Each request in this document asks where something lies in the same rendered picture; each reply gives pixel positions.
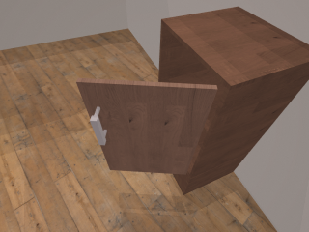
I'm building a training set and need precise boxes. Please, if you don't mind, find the cupboard door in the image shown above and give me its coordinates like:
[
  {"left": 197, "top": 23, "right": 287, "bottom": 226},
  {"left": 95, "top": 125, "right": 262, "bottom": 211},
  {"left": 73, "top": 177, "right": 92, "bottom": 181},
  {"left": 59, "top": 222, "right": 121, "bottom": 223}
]
[{"left": 76, "top": 78, "right": 218, "bottom": 175}]

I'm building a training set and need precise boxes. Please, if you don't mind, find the handle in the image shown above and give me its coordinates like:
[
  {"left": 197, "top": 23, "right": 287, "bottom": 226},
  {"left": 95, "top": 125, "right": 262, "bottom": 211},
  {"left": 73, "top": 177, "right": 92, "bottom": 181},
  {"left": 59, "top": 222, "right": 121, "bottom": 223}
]
[{"left": 90, "top": 106, "right": 107, "bottom": 146}]

